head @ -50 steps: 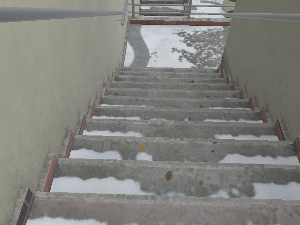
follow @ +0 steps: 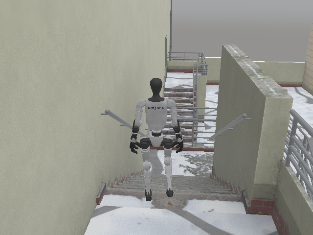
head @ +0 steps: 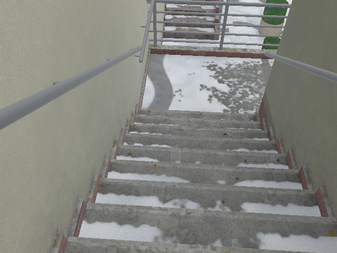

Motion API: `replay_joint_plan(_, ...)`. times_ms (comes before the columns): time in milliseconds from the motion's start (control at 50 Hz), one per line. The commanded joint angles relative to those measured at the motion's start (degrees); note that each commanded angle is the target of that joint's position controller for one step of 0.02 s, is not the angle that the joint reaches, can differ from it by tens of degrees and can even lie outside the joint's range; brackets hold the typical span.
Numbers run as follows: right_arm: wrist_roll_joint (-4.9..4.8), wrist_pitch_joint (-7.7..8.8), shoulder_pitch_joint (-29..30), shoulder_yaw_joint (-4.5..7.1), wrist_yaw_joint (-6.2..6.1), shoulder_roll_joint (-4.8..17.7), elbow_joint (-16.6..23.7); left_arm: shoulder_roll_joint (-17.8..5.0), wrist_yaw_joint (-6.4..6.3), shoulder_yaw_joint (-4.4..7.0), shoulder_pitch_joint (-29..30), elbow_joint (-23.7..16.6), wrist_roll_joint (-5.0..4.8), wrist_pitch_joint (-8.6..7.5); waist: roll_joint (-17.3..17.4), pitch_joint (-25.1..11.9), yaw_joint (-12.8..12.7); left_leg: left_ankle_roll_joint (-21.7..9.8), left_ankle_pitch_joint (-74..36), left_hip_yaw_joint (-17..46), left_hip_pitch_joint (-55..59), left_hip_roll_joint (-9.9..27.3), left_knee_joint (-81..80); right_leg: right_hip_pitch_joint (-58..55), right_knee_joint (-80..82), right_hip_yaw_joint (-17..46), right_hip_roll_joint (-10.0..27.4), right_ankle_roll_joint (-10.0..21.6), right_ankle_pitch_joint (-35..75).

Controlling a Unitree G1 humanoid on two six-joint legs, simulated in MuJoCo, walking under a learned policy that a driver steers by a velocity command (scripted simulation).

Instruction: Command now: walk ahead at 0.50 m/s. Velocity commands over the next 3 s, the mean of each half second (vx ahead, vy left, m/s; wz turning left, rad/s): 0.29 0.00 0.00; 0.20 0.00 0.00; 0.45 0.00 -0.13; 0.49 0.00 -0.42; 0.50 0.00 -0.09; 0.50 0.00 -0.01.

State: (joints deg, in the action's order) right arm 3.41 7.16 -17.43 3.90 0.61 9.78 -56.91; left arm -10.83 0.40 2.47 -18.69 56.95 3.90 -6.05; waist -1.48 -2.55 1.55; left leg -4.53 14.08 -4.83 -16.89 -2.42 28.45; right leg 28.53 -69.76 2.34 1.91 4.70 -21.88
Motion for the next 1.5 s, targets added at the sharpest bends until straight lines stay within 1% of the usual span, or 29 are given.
replay_joint_plan(20, -0.08, 0.26, -6.4, -1.28, -0.22, -1.8, -0.5, 2.8, 0.66, -0.66, -0.7, -3.6, 1.21, 1.16, 2.3, 3.8, -1.0, -12.4, -17.8, 14.3, 2.1, 14.9, -14.6, 11.0, 5.1, 1.7, 5.4, 0.1, 6.6)
replay_joint_plan(80, 2.16, 0.05, -13.1, -2.21, -0.27, -0.8, -3.4, 2.3, 3.59, -1.19, 0.2, -3.5, 1.94, 1.30, 3.5, 3.8, -0.2, -10.5, -16.2, 9.1, -5.2, 11.2, -8.4, 9.5, 9.8, -1.9, 4.7, 0.1, 24.7)
replay_joint_plan(120, 1.32, 1.60, -16.1, -4.29, -1.44, -4.3, -4.3, 0.7, 2.77, -1.02, 9.0, -7.4, 2.50, 0.94, 2.9, 2.6, 2.0, -9.0, -15.3, 10.6, -0.7, 10.7, -2.2, 14.9, 25.6, 1.2, 6.1, -0.5, 44.0)
replay_joint_plan(160, 0.48, 2.13, -13.2, -4.88, -1.93, -0.9, -2.4, -0.7, 2.33, -0.94, 12.2, -8.9, 1.44, 1.72, 4.2, 1.8, 1.3, -5.2, -7.2, 5.7, -18.1, 5.0, 2.8, -3.0, 33.4, -3.5, 1.6, -0.5, 56.2)
replay_joint_plan(340, -0.26, -2.34, -27.1, -6.39, -1.56, -2.0, -6.4, -3.1, 1.59, -0.92, 12.6, -7.6, 0.07, 3.18, 1.4, 8.7, 5.1, -5.3, 11.0, 22.6, -6.0, 11.6, 22.3, -10.9, 60.0, -0.1, 7.2, -1.2, 51.9)
replay_joint_plan(380, -1.22, -4.31, -21.7, -6.17, 2.07, 1.2, -4.5, -9.6, 0.69, 2.61, -10.8, -1.8, -1.35, 1.94, -7.0, -0.3, -7.0, 2.1, 9.4, 11.1, -22.9, 4.1, 44.8, -46.7, 57.6, -3.9, 8.5, 2.8, 72.5)
replay_joint_plan(400, -1.89, -3.83, -30.3, -7.79, 4.72, -5.3, -5.1, -13.3, 2.89, 2.93, -17.8, -0.4, -3.29, 2.51, -20.6, -24.0, -5.9, 7.9, 41.2, 6.8, -31.5, -1.3, 76.6, -75.2, 35.8, 4.0, 23.1, 16.0, 99.4)
replay_joint_plan(420, -3.26, -3.64, -24.9, -5.85, 4.73, 1.5, -2.3, -13.5, 4.09, 3.62, -16.8, -1.2, -0.82, 3.26, -8.4, -24.8, -8.9, 8.9, 45.7, 10.7, -40.6, -1.3, 89.6, -73.0, 33.9, 8.6, 25.5, 18.0, 103.1)
replay_joint_plan(460, -1.71, -3.58, -20.0, -5.20, 4.27, 1.2, 2.5, -11.1, 5.60, 1.41, -0.5, -4.6, 0.00, 2.86, 1.2, -13.3, 0.2, 9.0, 32.1, 13.6, -42.2, 5.7, 81.7, -47.4, 37.8, 10.1, 25.4, 14.0, 77.3)
replay_joint_plan(480, -0.90, -3.60, -17.3, -6.05, 4.14, -1.9, 2.8, -6.6, 6.08, -0.83, 8.0, -6.7, -2.29, 1.74, 2.3, -4.5, 4.0, 9.9, 26.1, 13.1, -37.4, 8.5, 70.8, -29.5, 43.2, 6.4, 20.5, 9.9, 58.2)
replay_joint_plan(520, -3.67, -3.94, -20.9, -6.12, 4.44, -3.1, 0.1, -6.6, 5.89, -1.75, 0.4, -3.6, -1.95, 0.65, -1.0, 3.1, 6.1, 12.9, 24.5, 8.4, -22.2, 8.0, 68.5, -6.5, 48.8, 1.8, 15.1, 5.3, 58.0)
replay_joint_plan(620, -0.31, -3.64, -20.8, -4.06, 3.98, -0.9, -1.6, -5.3, 3.21, -2.93, 2.4, -4.9, -4.29, -1.64, 4.8, 1.1, 4.6, 13.5, -12.2, 10.1, -17.7, 12.8, 34.0, -0.1, 46.8, 3.3, 8.9, 6.1, 25.3)
replay_joint_plan(680, -2.36, -2.63, -9.4, -1.17, 4.16, 4.3, 0.9, -6.4, 3.15, -2.90, -5.6, -1.0, -3.47, -2.64, 0.2, 6.4, -1.4, 10.5, -12.0, 4.4, -25.6, 8.6, 27.7, -10.0, 47.3, 1.4, 5.7, -4.5, 17.5)
replay_joint_plan(720, -1.12, -2.06, -1.5, 0.90, 2.45, 8.3, 3.5, -10.4, 1.88, -0.49, -17.4, 3.7, -0.84, -2.80, -2.8, 6.6, -6.9, 8.3, -8.1, 6.1, -39.2, 7.3, 31.2, -24.4, 45.8, 8.2, 9.6, -0.4, 19.0)
replay_joint_plan(760, 0.98, -2.35, 2.1, -0.15, 0.44, 4.3, 4.3, -8.4, 0.82, 0.56, -27.1, 8.1, 0.74, -1.57, -4.4, 6.6, -12.0, 6.0, -5.1, 12.7, -54.9, 7.8, 30.6, -36.9, 51.5, 21.2, 16.4, 11.6, 2.5)
replay_joint_plan(820, 2.78, -4.34, -3.8, -2.17, -0.39, -0.9, 1.4, -4.3, 1.19, -0.41, -15.2, 4.9, -1.36, 0.22, -3.4, 4.7, -4.8, 5.4, -1.8, 6.7, -34.0, 9.0, 26.6, -16.4, 60.0, 20.1, 16.9, 15.4, -10.8)
replay_joint_plan(860, 2.97, -4.03, -11.3, -2.29, 1.41, -0.3, -1.1, -2.9, 0.69, -1.08, -9.4, 2.6, 0.54, 0.08, -3.7, 4.9, -0.7, 4.9, -10.6, 6.7, -23.3, 9.0, 40.7, -2.2, 59.4, 12.0, 13.5, 12.2, -5.2)
replay_joint_plan(920, 1.70, -2.94, -10.5, -2.13, 3.41, 2.6, 0.1, -4.1, -0.45, -1.98, -7.4, 2.7, 1.26, -0.44, -1.5, 5.0, -0.7, 4.7, -12.1, 3.6, -14.9, 7.9, 43.1, 5.5, 54.3, 4.4, 9.6, 9.8, -3.8)
replay_joint_plan(1000, 0.41, -3.13, 2.3, -1.95, 0.67, 3.8, 7.2, -7.9, -0.28, -1.15, -9.9, 3.7, -1.73, -1.10, -4.5, 6.6, -4.7, 5.1, 11.3, 0.6, -11.0, 6.0, 20.1, -5.8, 53.7, 8.9, 13.0, 9.8, -9.0)
replay_joint_plan(1060, 1.06, -0.40, -5.8, 0.12, 0.27, 6.2, 6.1, -8.7, 0.53, 0.26, -8.8, 2.1, -1.64, -0.17, -0.6, 4.3, -1.1, 2.0, 4.1, -1.9, 5.9, 2.0, 3.5, -4.0, 37.5, 6.9, 9.4, 10.2, -7.6)
replay_joint_plan(1080, 2.35, 0.79, -15.0, 1.71, -0.34, 9.8, 3.7, -3.7, 1.05, -0.35, -12.1, 2.8, -0.55, 0.01, 10.8, -1.1, 1.5, -5.4, -6.0, 13.6, 17.4, 11.9, -0.7, 5.2, 13.8, -0.6, 2.0, 4.7, -3.3)
replay_joint_plan(1100, 3.75, 1.80, -26.9, 2.87, 0.62, 15.9, 1.4, 1.1, -0.02, -0.84, -13.7, -0.3, -3.18, -1.39, 16.2, -4.5, 1.9, -14.4, -35.4, 31.0, 31.3, 22.1, -2.1, 21.9, -2.3, 0.6, -7.2, 1.6, -11.6)
replay_joint_plan(1120, 5.36, 2.33, -36.7, 3.83, 2.58, 15.9, -2.3, -0.6, -0.38, -0.14, -4.7, -3.8, -4.96, -2.82, 16.1, 4.1, 8.7, -20.1, -13.8, 46.5, 29.0, 26.7, -10.3, 37.8, -2.3, 9.6, -9.9, 1.1, -10.6)
replay_joint_plan(1140, 3.34, 1.79, -30.5, 3.49, 3.50, 13.4, -4.7, -1.2, -1.72, -0.16, 1.3, -3.9, -4.53, -2.55, 9.7, 11.8, 6.2, -19.5, -4.9, 40.6, 24.3, 27.1, -10.2, 44.7, -8.2, 11.3, -4.3, 1.4, -4.4)
replay_joint_plan(1180, 0.48, 0.25, -14.0, 0.28, 3.61, 2.5, -0.3, -1.5, -2.85, 0.10, -1.1, -1.7, -1.67, -1.49, 1.7, 7.1, -1.0, -14.8, -9.1, 26.3, 9.3, 20.1, -5.6, 34.6, -6.3, 6.2, 2.3, -0.1, 7.6)
replay_joint_plan(1220, 1.27, -0.31, -8.1, -1.99, 2.40, -3.3, 1.0, 3.7, -0.52, -2.27, -6.7, 0.8, 1.36, 0.18, 3.7, 5.3, -5.3, -10.2, -14.5, 16.3, -6.4, 13.5, -3.0, 22.7, -3.5, 4.7, 4.5, -0.4, 22.5)
replay_joint_plan(1260, 1.46, 1.08, -8.3, -3.70, 0.82, -5.4, 1.0, 0.8, 2.32, -2.48, -3.7, 0.3, 1.98, 0.39, 3.3, 2.1, -2.8, -8.3, -13.4, 9.2, -8.5, 9.3, 0.3, 22.5, 8.0, 4.2, 5.3, 0.0, 38.8)
replay_joint_plan(1320, 1.50, 2.21, -17.7, -4.65, -0.78, -2.2, -3.0, -3.8, 1.87, -1.56, 4.7, -0.8, 0.39, -0.33, 2.8, 1.0, 1.9, -8.8, -7.7, 8.2, -7.7, 10.9, 5.3, 19.9, 23.4, 1.6, 5.5, -3.6, 53.8)
replay_joint_plan(1500, -0.25, -1.48, -27.4, -5.98, -0.19, -2.3, -8.6, -2.1, 1.53, -3.00, 21.0, -3.2, -1.33, 1.54, 3.2, 9.5, 6.5, -10.3, -7.7, 17.2, 5.7, 18.6, 11.2, 22.4, 36.1, -0.2, 5.4, -6.0, 32.2)
